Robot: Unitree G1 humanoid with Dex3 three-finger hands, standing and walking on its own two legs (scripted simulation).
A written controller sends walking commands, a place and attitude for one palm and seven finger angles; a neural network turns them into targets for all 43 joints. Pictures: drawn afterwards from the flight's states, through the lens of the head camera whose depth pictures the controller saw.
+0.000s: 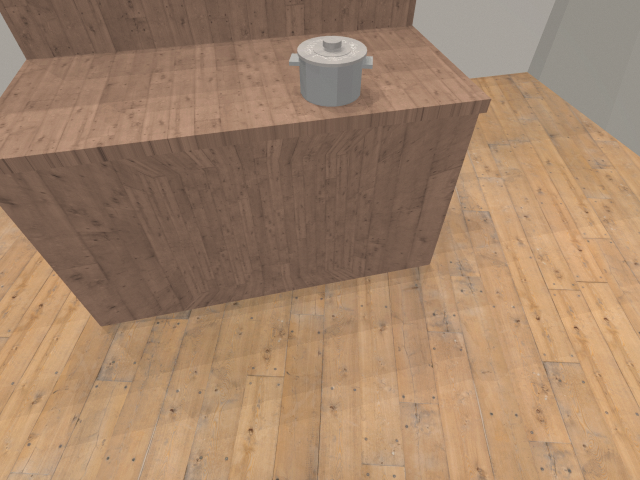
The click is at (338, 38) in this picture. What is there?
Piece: lid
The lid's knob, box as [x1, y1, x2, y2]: [323, 36, 341, 48]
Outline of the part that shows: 323,38 324,47 337,48 341,45 341,39 339,37 327,36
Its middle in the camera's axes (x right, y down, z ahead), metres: +0.03 -0.49 +0.96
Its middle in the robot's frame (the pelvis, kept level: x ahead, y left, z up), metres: +1.06 +0.03 +0.10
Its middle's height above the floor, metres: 0.88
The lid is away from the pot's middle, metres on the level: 0.00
